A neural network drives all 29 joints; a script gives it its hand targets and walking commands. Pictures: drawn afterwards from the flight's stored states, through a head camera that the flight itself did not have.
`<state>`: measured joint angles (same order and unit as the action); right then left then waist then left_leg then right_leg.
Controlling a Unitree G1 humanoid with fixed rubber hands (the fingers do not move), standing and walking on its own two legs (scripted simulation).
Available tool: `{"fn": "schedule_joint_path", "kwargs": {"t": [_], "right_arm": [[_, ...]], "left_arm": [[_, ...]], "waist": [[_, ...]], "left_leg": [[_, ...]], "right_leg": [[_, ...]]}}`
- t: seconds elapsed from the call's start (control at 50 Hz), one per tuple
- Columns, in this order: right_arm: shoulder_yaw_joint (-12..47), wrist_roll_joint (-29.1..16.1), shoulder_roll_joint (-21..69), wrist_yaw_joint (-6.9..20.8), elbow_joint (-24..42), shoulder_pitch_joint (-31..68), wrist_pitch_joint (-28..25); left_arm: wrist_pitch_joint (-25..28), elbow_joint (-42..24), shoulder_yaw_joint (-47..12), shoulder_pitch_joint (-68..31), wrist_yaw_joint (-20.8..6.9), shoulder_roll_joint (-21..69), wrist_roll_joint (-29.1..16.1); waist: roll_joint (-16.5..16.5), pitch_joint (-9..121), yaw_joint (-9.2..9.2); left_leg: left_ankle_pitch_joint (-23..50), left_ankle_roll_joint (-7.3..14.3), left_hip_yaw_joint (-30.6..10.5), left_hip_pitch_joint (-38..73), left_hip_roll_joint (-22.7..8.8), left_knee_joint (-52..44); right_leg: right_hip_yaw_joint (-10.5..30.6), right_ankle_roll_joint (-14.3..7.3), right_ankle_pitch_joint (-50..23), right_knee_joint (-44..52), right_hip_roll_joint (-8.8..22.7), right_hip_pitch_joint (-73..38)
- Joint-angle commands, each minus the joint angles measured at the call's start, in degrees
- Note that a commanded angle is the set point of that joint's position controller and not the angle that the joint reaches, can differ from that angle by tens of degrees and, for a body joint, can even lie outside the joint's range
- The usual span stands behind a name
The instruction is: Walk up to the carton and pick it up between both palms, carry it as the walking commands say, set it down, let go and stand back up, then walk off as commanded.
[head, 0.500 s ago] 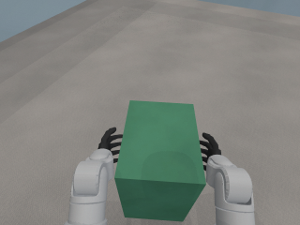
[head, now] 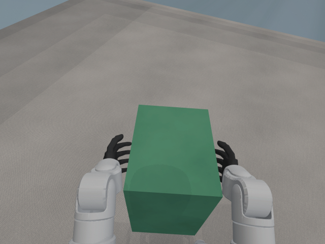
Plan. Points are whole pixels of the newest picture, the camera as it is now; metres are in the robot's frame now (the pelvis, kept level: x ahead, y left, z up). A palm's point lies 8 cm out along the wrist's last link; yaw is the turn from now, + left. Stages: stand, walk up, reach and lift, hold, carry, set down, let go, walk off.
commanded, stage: carry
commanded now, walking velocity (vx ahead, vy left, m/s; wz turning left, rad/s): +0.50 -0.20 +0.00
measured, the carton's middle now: (168, 173) +0.32 +0.00 -0.01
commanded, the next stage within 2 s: none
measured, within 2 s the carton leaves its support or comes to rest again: neither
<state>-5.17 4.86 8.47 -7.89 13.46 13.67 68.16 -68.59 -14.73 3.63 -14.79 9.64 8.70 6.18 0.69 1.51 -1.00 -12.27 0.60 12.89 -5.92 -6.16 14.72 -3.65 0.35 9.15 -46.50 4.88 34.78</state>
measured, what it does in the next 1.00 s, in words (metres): walks ahead: right foot, then left foot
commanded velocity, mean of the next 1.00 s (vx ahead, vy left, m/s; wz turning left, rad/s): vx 0.34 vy -0.14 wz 0.00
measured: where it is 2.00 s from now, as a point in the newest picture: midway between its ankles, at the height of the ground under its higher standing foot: (171, 172)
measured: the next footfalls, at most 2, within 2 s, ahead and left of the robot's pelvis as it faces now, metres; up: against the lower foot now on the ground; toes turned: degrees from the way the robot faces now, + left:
right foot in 0.16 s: +0.30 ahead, -0.17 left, +0.00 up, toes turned -8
left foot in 0.56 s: +0.50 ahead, +0.02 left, +0.00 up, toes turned +15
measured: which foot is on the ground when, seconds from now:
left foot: down 0.00-0.18, up 0.20-0.54, down 0.56-0.96, up 0.98-1.00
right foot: up 0.00-0.14, down 0.16-0.58, up 0.60-0.94, down 0.96-1.00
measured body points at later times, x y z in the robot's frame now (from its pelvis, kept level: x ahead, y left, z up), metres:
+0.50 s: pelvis +0.32 -0.08 -0.01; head +0.33 -0.06 +0.44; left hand +0.61 +0.08 +0.06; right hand +0.62 -0.19 +0.06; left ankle +0.41 +0.02 -0.74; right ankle +0.26 -0.16 -0.76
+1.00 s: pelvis +0.63 -0.12 -0.03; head +0.65 -0.12 +0.42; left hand +0.93 +0.02 +0.05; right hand +0.94 -0.25 +0.05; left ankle +0.48 +0.01 -0.74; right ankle +0.74 -0.22 -0.76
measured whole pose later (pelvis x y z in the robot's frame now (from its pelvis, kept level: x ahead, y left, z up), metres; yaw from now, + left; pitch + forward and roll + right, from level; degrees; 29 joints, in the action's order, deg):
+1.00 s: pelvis +0.63 -0.12 -0.03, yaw +1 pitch +3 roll -2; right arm -6.5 5.9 8.9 -7.6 15.7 15.9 69.2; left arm -68.0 -15.6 3.8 -16.6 9.3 9.1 6.5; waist -1.3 0.7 0.5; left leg -28.0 -4.0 9.1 -6.8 -8.9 38.0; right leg -11.2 -3.6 1.6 -24.0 1.3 24.8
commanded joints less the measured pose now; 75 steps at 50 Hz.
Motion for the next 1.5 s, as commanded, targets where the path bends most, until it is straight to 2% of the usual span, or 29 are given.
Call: {"fn": "schedule_joint_path", "kwargs": {"t": [0.0,0.1,0.14,0.16,0.18,0.2,0.24,0.26,0.3,0.4,0.48,0.54,0.56,0.58,0.6,0.64,0.66,0.7,0.86,0.92,0.94,0.96,0.98,1.06,1.14,1.2,1.24,1.34,1.48], "right_arm": [[36.0,-24.0,56.7,16.5,6.5,25.3,-0.7],[35.9,-21.8,55.1,16.2,6.6,22.7,0.1],[36.0,-20.9,55.4,15.8,6.5,22.7,0.4],[35.9,-20.7,55.4,15.6,5.8,22.0,0.5],[37.7,-22.2,55.0,15.6,7.2,24.5,1.1],[38.3,-22.6,55.4,15.5,7.4,26.3,0.9],[39.3,-24.0,58.0,15.9,7.8,28.3,0.0],[39.8,-25.2,58.9,16.0,9.7,30.6,-0.7],[40.4,-25.6,59.4,15.6,10.0,31.7,-1.3],[39.5,-23.6,58.0,14.8,8.0,26.3,-1.5],[38.0,-22.0,56.8,15.1,5.7,24.3,-0.6],[36.5,-21.0,56.4,15.3,2.7,23.0,0.3],[35.1,-19.8,55.5,15.5,0.1,20.8,0.3],[34.4,-19.8,55.2,15.6,-0.8,21.3,-0.2],[34.0,-20.2,56.2,15.5,0.5,23.7,-0.3],[35.3,-20.9,57.7,15.3,1.2,25.9,-0.5],[36.2,-22.1,58.6,15.6,2.3,27.6,-0.7],[36.8,-23.9,59.9,16.1,3.3,29.1,-0.7],[36.5,-23.1,56.9,16.2,7.1,24.6,0.1],[36.7,-21.5,56.0,15.7,6.7,23.0,0.5],[36.6,-21.2,56.0,15.6,6.2,22.3,0.6],[36.8,-21.7,56.1,15.4,5.0,22.8,1.1],[38.0,-22.8,56.8,15.2,5.6,25.5,1.2],[41.6,-25.4,60.4,15.4,10.9,31.9,-0.8],[40.8,-24.9,59.8,14.5,9.8,29.4,-1.4],[40.3,-23.3,59.1,14.6,8.8,27.5,-0.7],[38.8,-21.9,58.5,14.8,5.7,25.7,-0.5],[35.1,-19.3,56.8,15.0,-0.9,25.2,-0.1],[32.1,-17.6,57.1,15.1,-6.0,28.4,-2.6]], "left_arm": [[1.1,-4.4,-38.4,-21.4,-14.3,59.6,-23.1],[-0.3,-3.9,-37.7,-21.4,-15.1,57.4,-23.2],[-0.6,-1.9,-36.6,-18.9,-15.7,57.4,-23.1],[-0.5,-2.0,-36.4,-18.9,-16.2,57.0,-23.2],[-0.1,0.1,-37.1,-19.5,-16.2,56.6,-22.9],[0.1,0.5,-36.4,-19.7,-16.6,58.2,-23.2],[1.1,0.6,-35.8,-20.3,-16.8,61.6,-23.4],[1.9,-0.9,-36.0,-21.7,-16.7,62.8,-24.2],[2.7,-2.8,-36.5,-24.0,-16.7,63.0,-25.2],[2.3,-3.7,-37.5,-21.1,-16.4,59.6,-24.4],[1.1,-3.0,-37.9,-21.0,-16.5,58.3,-24.4],[-0.4,-2.4,-37.5,-23.5,-16.5,56.8,-24.2],[-1.0,-1.8,-37.1,-24.8,-16.7,56.1,-23.8],[-1.5,-1.4,-37.6,-25.1,-16.8,56.5,-23.9],[-1.5,0.1,-36.6,-24.7,-16.9,56.8,-23.3],[-0.8,0.6,-37.1,-27.2,-17.2,58.9,-25.6],[-0.4,0.9,-37.5,-27.1,-17.1,60.2,-26.0],[0.3,0.1,-37.6,-26.2,-16.4,61.0,-25.4],[-0.1,-5.1,-38.5,-21.8,-14.6,59.0,-23.4],[-1.0,-3.6,-37.9,-20.1,-15.7,58.3,-23.5],[-1.2,-3.1,-37.3,-19.8,-16.1,57.8,-23.3],[-1.2,-1.4,-36.9,-19.0,-16.0,57.4,-22.4],[-0.8,0.2,-36.4,-19.8,-16.2,57.0,-22.1],[1.9,-1.7,-35.2,-21.2,-16.8,62.7,-23.5],[2.4,-4.0,-35.9,-21.0,-16.5,60.0,-23.2],[1.9,-3.8,-36.0,-19.8,-16.8,58.9,-22.6],[1.0,-4.0,-36.8,-20.9,-17.0,58.7,-23.3],[-0.2,1.5,-35.8,-23.4,-17.5,57.3,-23.3],[2.7,7.5,-31.7,-25.2,-17.6,57.4,-20.7]], "waist": [[-11.7,14.7,-0.15],[-12.8,13.4,-0.04],[-6.9,17.9,1.78],[3.2,24.1,3.06],[20.0,26.7,2.55],[18.1,25.9,2.45],[5.3,24.8,2.26],[2.7,23.7,2.17],[5.6,22.7,2.08],[5.5,20.4,2.46],[5.2,15.7,2.48],[1.7,16.3,0.57],[-6.9,18.0,-1.24],[-21.5,18.2,-1.6],[-15.4,16.7,-0.81],[-4.7,16.4,-0.63],[-3.9,16.2,-0.36],[-7.3,16.8,-0.11],[-13.7,15.9,-0.42],[-8.0,18.2,1.23],[-2.5,22.2,1.79],[9.4,26.4,2.11],[14.1,30.7,2.23],[7.6,26.6,1.89],[7.7,28.6,1.79],[5.4,27.0,1.35],[-2.7,22.9,1.7],[-2.4,21.1,0.99],[-1.5,19.6,0.79]], "left_leg": [[25.7,3.3,-3.7,12.9,-10.0,-2.9],[33.1,0.3,0.6,12.7,-9.2,5.6],[27.8,-1.5,3.0,4.3,-5.1,21.4],[12.5,-2.2,2.6,-4.9,-4.1,36.5],[-15.9,-3.3,-0.9,-26.2,3.8,50.5],[-19.9,-1.3,-7.9,-33.5,2.7,57.9],[-15.9,-0.2,-11.9,-33.1,-1.3,56.5],[-14.7,-0.5,-12.4,-30.9,-3.3,49.9],[-15.8,-1.1,-9.1,-25.6,-2.1,38.9],[-4.2,-0.2,-4.9,-23.5,0.0,23.3],[3.3,0.3,-1.4,-17.9,2.7,15.4],[3.8,1.6,-0.3,2.1,3.3,8.7],[-7.8,5.5,-16.6,12.2,-7.8,3.1],[-8.2,12.9,-41.2,21.3,-21.5,-3.5],[-3.1,13.3,-43.0,19.0,-23.6,-4.2],[11.5,9.0,-30.0,16.3,-19.9,-1.8],[17.5,6.7,-23.4,15.4,-17.4,-1.4],[23.4,3.9,-13.9,13.9,-13.4,-1.6],[39.1,1.3,0.4,13.3,-7.5,3.5],[26.8,-3.2,2.9,5.4,-3.2,17.2],[12.8,-4.6,1.8,-2.7,-2.2,26.2],[-13.1,-5.3,-0.4,-14.1,1.3,36.1],[-22.3,-4.2,-6.0,-22.4,3.1,41.3],[-20.6,-1.6,-10.6,-18.6,0.5,29.7],[-8.4,-1.0,-7.9,-10.0,2.6,17.2],[7.0,-1.0,-7.4,-0.4,0.8,5.7],[11.6,0.1,-12.2,-1.5,-4.5,7.2],[25.4,-0.9,-9.4,-1.9,-3.3,12.3],[32.5,-0.9,-9.0,-2.8,-2.6,14.8]], "right_leg": [[-4.1,-0.2,-4.2,9.5,-1.6,-1.5],[-7.5,-2.2,-6.2,23.2,-3.6,-13.2],[-10.2,-3.5,-3.1,26.9,-5.8,-31.2],[1.4,-5.8,3.0,26.4,4.7,-43.2],[23.9,-14.6,5.7,30.2,16.4,-55.3],[25.9,-17.6,-0.5,31.5,17.4,-54.3],[17.1,-15.9,-12.1,29.5,15.2,-48.1],[12.6,-14.0,-9.6,30.7,13.9,-43.8],[6.1,-12.6,-6.2,33.9,11.7,-38.2],[2.5,-13.2,-7.6,36.2,10.8,-40.8],[-1.8,-10.6,-10.6,33.4,7.7,-37.9],[-6.8,-6.1,-8.6,20.4,3.0,-27.8],[-9.7,-2.4,-8.0,5.0,-0.5,-16.6],[-6.0,-0.8,14.8,-10.0,-7.0,0.0],[4.3,-2.1,17.8,-19.3,-3.9,4.1],[7.0,-2.4,10.1,-20.2,0.0,5.1],[6.1,-2.0,7.3,-17.4,1.3,5.2],[1.9,-0.8,5.0,-10.1,0.0,2.4],[-7.9,-0.9,-7.8,19.9,-5.1,-10.7],[-9.0,-2.3,-22.0,31.0,-4.3,-29.2],[-0.9,-3.6,-38.1,27.5,4.2,-40.1],[11.1,-8.7,-63.1,21.0,14.2,-51.2],[14.5,-14.8,-64.8,19.3,17.1,-59.5],[5.8,-10.6,-37.7,25.6,13.4,-42.2],[2.0,-9.0,-32.8,25.2,12.5,-38.7],[-0.9,-3.8,-17.2,22.7,8.8,-31.2],[-1.9,-0.9,-6.3,21.5,4.9,-27.1],[-0.9,-1.0,-21.5,16.9,5.5,-27.4],[-1.7,-0.5,-23.1,14.0,4.9,-26.5]]}}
